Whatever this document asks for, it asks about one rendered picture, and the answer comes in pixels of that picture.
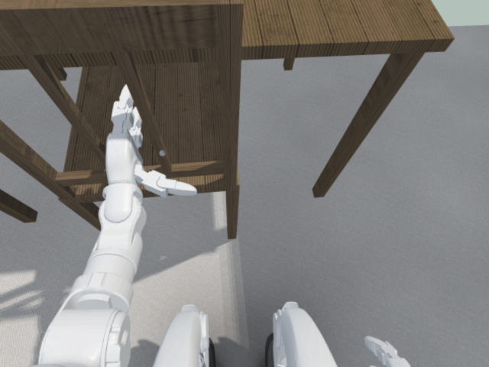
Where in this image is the left robot upper arm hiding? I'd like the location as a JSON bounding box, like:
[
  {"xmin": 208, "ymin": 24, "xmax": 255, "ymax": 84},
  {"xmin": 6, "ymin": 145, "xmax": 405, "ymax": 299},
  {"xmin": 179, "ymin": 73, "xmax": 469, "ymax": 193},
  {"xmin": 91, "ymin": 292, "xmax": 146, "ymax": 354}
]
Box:
[{"xmin": 28, "ymin": 308, "xmax": 131, "ymax": 367}]

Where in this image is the right robot shin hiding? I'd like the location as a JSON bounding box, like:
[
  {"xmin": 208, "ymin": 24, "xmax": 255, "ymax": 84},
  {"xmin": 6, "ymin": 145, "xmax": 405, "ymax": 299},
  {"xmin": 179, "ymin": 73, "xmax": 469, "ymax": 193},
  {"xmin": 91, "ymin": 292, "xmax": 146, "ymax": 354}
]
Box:
[{"xmin": 273, "ymin": 302, "xmax": 299, "ymax": 367}]

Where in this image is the left robot thigh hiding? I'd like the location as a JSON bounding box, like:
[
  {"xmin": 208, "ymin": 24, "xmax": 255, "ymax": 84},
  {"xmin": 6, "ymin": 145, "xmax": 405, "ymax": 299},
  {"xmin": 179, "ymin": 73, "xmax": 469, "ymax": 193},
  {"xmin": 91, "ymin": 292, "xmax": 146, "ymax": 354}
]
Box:
[{"xmin": 153, "ymin": 310, "xmax": 209, "ymax": 367}]

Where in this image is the left robot hand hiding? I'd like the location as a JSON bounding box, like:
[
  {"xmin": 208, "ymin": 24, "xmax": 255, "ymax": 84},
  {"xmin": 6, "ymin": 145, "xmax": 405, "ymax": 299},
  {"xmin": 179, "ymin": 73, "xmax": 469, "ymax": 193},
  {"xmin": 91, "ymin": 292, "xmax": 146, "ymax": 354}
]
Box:
[{"xmin": 105, "ymin": 84, "xmax": 197, "ymax": 198}]

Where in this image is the chair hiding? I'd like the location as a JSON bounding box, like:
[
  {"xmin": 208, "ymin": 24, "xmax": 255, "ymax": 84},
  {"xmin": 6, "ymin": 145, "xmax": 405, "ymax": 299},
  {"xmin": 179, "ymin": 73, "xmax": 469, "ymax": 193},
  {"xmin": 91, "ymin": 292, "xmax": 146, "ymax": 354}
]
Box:
[{"xmin": 0, "ymin": 0, "xmax": 244, "ymax": 239}]

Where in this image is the left robot forearm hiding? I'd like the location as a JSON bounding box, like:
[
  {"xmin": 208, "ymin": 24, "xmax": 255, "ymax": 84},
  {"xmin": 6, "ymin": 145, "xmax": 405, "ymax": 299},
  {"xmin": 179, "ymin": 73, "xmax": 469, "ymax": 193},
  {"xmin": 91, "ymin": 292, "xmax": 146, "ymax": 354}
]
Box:
[{"xmin": 38, "ymin": 183, "xmax": 147, "ymax": 365}]

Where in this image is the table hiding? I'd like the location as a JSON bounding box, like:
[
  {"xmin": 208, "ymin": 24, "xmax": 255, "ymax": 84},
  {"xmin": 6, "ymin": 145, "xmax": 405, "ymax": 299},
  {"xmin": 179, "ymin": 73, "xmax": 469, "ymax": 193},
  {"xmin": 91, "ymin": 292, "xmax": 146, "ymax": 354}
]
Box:
[{"xmin": 0, "ymin": 0, "xmax": 455, "ymax": 223}]

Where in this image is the right robot hand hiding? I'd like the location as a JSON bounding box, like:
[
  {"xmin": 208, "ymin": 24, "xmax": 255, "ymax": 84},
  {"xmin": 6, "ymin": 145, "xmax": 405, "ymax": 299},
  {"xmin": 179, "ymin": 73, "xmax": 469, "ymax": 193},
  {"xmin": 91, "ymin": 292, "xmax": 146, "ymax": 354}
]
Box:
[{"xmin": 364, "ymin": 336, "xmax": 411, "ymax": 367}]

